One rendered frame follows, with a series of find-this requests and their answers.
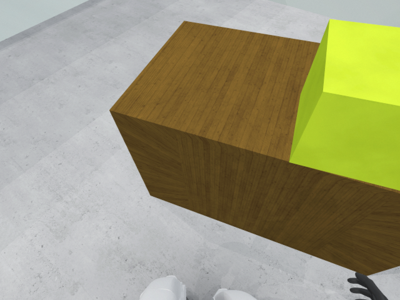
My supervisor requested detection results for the robot left thigh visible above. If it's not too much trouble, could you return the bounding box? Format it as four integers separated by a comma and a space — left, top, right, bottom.
139, 277, 186, 300

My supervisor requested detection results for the carton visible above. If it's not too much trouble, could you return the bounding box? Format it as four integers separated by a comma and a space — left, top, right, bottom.
289, 19, 400, 191

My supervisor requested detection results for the robot right shin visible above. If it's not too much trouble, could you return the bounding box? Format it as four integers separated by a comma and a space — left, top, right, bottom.
213, 289, 227, 298

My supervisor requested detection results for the right robot hand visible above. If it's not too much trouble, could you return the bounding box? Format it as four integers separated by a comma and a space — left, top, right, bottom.
347, 272, 388, 300

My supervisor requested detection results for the pedestal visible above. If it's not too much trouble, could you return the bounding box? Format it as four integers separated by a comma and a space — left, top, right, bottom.
109, 21, 400, 276

